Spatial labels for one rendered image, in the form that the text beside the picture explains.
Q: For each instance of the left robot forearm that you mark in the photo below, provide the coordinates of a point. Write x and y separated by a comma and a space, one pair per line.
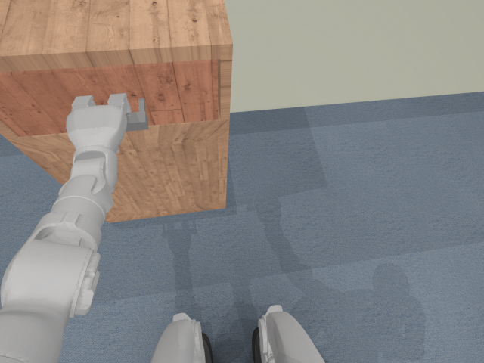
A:
79, 212

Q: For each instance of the drawer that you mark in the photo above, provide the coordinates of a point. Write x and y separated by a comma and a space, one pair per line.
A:
37, 102

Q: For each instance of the left robot upper arm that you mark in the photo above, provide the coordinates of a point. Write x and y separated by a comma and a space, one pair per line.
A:
51, 283

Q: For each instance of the left robot hand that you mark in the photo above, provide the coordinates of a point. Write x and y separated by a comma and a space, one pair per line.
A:
101, 125

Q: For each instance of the cabinet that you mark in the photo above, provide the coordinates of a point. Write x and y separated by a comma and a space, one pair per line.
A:
166, 169

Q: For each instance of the handle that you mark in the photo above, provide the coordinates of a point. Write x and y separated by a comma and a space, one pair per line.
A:
136, 120

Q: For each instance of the left robot thigh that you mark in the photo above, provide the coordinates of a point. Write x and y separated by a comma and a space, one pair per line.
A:
181, 342

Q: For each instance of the left robot shin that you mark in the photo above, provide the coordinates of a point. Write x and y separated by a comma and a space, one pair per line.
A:
182, 316

